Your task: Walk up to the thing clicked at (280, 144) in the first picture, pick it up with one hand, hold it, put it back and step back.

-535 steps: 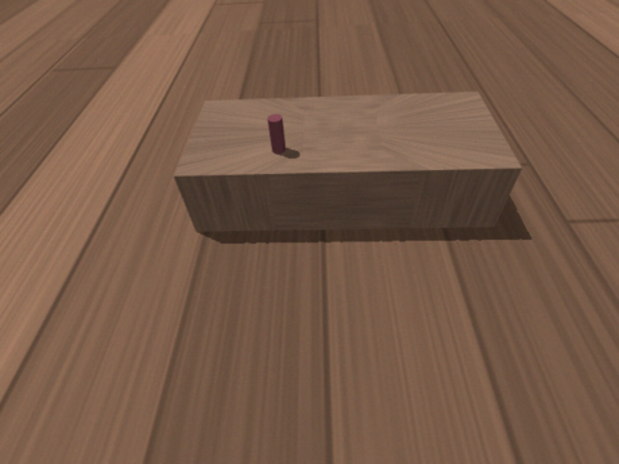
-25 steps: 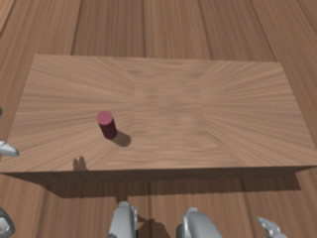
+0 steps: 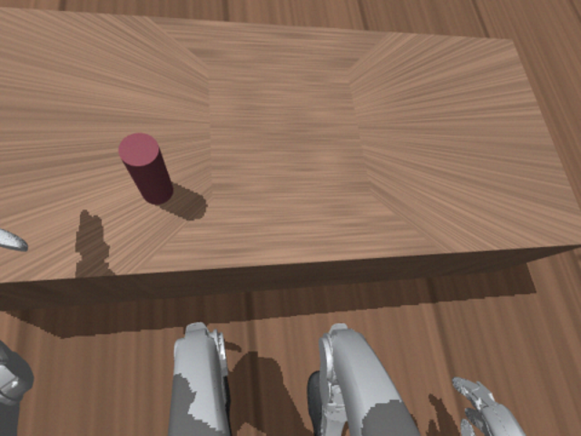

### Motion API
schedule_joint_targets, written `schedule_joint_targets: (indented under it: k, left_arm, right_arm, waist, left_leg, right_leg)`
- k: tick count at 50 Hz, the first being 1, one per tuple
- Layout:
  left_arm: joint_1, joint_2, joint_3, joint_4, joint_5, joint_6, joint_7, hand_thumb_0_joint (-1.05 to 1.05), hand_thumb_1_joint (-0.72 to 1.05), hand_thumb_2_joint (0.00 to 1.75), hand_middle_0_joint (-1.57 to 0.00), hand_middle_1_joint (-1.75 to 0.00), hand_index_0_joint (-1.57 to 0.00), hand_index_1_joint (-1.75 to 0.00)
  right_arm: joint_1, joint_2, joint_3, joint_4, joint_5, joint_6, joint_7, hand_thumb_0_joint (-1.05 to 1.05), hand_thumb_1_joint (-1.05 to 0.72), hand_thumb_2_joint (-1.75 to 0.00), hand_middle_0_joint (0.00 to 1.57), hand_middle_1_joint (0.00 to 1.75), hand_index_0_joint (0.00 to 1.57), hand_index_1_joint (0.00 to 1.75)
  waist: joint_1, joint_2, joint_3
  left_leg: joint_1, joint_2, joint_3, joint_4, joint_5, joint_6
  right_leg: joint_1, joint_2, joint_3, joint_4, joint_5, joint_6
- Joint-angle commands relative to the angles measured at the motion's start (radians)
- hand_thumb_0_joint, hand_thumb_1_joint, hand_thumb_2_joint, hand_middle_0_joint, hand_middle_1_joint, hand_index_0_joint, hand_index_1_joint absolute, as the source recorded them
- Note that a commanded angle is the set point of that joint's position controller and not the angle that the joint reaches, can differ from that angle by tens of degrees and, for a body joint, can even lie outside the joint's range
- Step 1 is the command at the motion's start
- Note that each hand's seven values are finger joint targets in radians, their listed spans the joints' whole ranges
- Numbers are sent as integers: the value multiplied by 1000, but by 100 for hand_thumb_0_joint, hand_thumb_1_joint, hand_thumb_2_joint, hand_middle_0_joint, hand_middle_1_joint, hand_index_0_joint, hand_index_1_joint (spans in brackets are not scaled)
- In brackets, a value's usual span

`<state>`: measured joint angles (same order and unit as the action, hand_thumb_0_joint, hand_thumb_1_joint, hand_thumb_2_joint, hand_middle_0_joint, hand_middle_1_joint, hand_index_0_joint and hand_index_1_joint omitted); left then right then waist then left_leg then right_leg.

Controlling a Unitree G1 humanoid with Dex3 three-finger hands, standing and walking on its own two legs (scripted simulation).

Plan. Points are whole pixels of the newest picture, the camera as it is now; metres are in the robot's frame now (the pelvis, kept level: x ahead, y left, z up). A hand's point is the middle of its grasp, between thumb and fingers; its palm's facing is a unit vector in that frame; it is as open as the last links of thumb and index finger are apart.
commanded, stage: approach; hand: left
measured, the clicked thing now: (149, 172) +0.53 +0.23 -0.16
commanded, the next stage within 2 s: close in in 0.14 s
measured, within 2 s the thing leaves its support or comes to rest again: neither
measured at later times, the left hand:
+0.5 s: hand (120, 217) +0.45 +0.27 -0.17, palm faces +0.15 -0.99 +0.02, open 17.7 cm
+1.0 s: hand (142, 208) +0.47 +0.23 -0.17, palm faces +0.16 -0.99 +0.01, open 17.7 cm
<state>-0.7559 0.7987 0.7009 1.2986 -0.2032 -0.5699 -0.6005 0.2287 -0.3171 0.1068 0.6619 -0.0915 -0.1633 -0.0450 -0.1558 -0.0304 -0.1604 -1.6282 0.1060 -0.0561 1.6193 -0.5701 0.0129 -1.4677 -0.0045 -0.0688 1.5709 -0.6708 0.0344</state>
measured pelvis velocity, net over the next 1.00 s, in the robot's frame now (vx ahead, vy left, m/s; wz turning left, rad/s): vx -0.04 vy -0.03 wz -0.07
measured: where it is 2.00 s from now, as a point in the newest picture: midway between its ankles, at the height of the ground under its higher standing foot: (272, 430)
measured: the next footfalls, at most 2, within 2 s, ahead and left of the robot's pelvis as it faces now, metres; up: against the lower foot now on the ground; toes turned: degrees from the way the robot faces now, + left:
none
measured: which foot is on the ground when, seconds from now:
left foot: down 0.00-1.00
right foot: down 0.00-1.00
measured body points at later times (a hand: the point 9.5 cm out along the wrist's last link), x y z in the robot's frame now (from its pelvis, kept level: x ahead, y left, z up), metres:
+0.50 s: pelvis -0.05 -0.02 -0.18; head +0.17 +0.03 +0.21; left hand +0.44 +0.32 -0.17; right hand +0.02 -0.28 -0.30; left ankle +0.06 +0.12 -0.54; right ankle +0.03 -0.15 -0.54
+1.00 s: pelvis -0.04 -0.03 -0.17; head +0.18 +0.02 +0.22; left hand +0.45 +0.29 -0.17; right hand +0.05 -0.30 -0.29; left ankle +0.06 +0.12 -0.54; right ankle +0.03 -0.15 -0.54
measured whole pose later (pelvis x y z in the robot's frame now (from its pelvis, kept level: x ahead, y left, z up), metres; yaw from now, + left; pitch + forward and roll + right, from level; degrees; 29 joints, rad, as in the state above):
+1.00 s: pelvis -0.04 -0.03 -0.17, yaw -4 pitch +34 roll -6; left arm -0.83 0.57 0.56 1.00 -0.13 -0.48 -0.30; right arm 0.12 -0.28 0.07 0.70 -0.09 0.01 0.03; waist -0.12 -0.01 -0.11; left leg -2.16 0.13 -0.14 2.17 -0.62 -0.02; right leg -2.00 0.04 -0.08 2.17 -0.76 0.00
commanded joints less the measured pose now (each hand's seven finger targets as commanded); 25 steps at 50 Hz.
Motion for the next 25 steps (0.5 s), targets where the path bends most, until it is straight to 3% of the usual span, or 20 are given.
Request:
schedule_joint_targets:
  k: [1,3,5,9,11,13,16,19,23,25]
  left_arm:
    - [-323,385,95,-268,-27,-150,-19,0,-48,6,-4,-7,-2,-8]
    - [-370,409,106,-282,-12,-160,-24,0,-49,7,-4,-7,-2,-9]
    - [-379,380,90,-280,8,-152,-24,0,-52,8,-4,-8,-2,-9]
    - [-433,330,36,-283,49,-115,-2,0,-61,6,-5,-8,-3,-10]
    - [-397,322,47,-236,56,-90,25,0,-61,6,-5,-8,-4,-10]
    - [-429,277,9,-239,55,-75,44,0,-61,0,-6,-8,-6,-8]
    - [-468,314,18,-298,61,-63,98,0,-61,0,-7,-8,-7,-8]
    - [-485,267,-9,-322,63,-57,142,0,-61,0,-7,-8,-7,-7]
    - [-518,276,-13,-416,77,-52,211,0,-61,0,-7,-7,-7,-7]
    - [-457,223,-35,-387,75,-31,227,0,-61,0,-7,-6,-7,-6]
  right_arm:
    - [111,-206,-70,-24,-21,-8,-6,0,-91,-90,20,30,20,30]
    - [109,-208,-68,-17,-37,3,0,0,-92,-91,20,30,20,30]
    - [104,-212,-70,-5,-48,12,6,0,-93,-91,20,30,20,30]
    - [92,-216,-78,-1,-56,34,19,0,-94,-91,20,30,20,30]
    - [85,-212,-68,-1,-56,44,25,0,-94,-91,20,30,20,30]
    - [68,-209,-60,-12,-49,52,34,0,-92,-90,20,30,20,30]
    - [64,-198,-48,-20,-42,65,45,0,-92,-90,20,30,20,30]
    - [71,-188,-42,-6,-41,78,55,0,-92,-90,20,30,20,30]
    - [72,-178,-47,0,-35,101,62,0,-92,-90,20,30,20,30]
    - [75,-177,-53,13,-31,115,63,0,-93,-90,20,30,20,30]
  waist:
    - [49,344,-646]
    - [47,399,-710]
    - [42,428,-721]
    - [26,428,-687]
    - [21,364,-654]
    - [6,332,-602]
    - [21,293,-611]
    - [18,289,-625]
    - [38,307,-649]
    - [42,295,-653]
  left_leg:
    - [613,-19,-77,0,400,-16]
    - [614,-15,-64,56,436,-16]
    - [609,-7,-78,89,443,-22]
    - [468,-9,-76,144,262,-24]
    - [340,-15,-65,193,165,-13]
    - [257,-16,-71,218,60,-13]
    - [132,-23,-45,266,-14,-12]
    - [94,-25,-32,311,-10,-13]
    - [36,-27,-12,338,-34,-14]
    - [42,-26,-10,350,-4,-14]
  right_leg:
    - [-125,34,-7,34,272,-74]
    - [-149,36,-3,81,286,-75]
    - [-212,36,-14,139,278,-78]
    - [-295,35,-22,209,199,-84]
    - [-289,37,-24,231,165,-77]
    - [-339,39,-37,264,104,-77]
    - [-311,43,-30,278,46,-72]
    - [-322,47,-30,300,42,-69]
    - [-306,50,-16,301,14,-67]
    - [-300,53,-16,304,41,-66]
